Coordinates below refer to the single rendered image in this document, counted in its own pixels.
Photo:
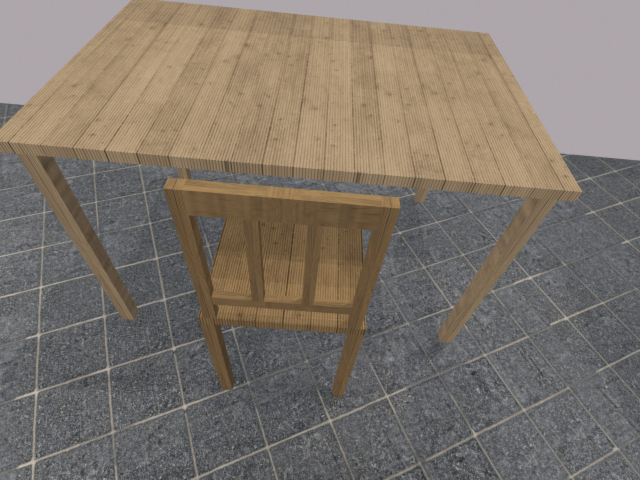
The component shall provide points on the table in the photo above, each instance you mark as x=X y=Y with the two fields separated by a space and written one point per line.
x=237 y=90

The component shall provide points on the chair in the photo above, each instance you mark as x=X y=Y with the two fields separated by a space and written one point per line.
x=287 y=259

